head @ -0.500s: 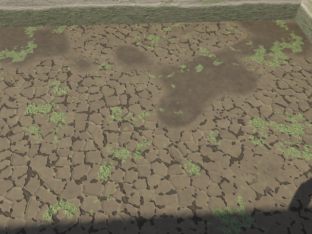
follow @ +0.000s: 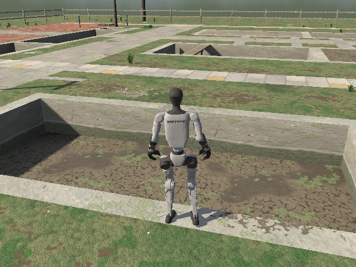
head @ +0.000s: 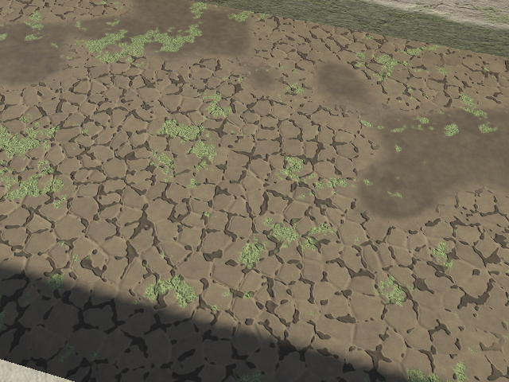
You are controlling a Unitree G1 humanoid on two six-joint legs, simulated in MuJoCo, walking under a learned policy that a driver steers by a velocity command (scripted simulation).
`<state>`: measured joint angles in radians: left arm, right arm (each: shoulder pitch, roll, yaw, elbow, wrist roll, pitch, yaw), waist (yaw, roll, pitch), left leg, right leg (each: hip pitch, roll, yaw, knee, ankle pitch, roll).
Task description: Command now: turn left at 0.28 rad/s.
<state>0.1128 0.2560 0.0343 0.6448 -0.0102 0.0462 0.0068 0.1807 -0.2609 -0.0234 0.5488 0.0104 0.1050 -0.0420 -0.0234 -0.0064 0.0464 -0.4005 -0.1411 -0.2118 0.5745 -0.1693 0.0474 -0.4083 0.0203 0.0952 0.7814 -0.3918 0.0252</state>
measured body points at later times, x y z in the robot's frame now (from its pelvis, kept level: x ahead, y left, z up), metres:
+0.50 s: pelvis +0.00 -0.01 +0.01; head +0.03 -0.01 +0.46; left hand +0.23 +0.24 -0.07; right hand +0.12 -0.32 -0.06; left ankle +0.06 +0.09 -0.73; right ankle -0.01 -0.15 -0.70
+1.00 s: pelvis -0.04 -0.05 +0.01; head -0.03 -0.08 +0.46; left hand +0.21 +0.07 -0.08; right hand -0.07 -0.34 -0.12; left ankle +0.03 +0.08 -0.71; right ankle -0.08 -0.15 -0.73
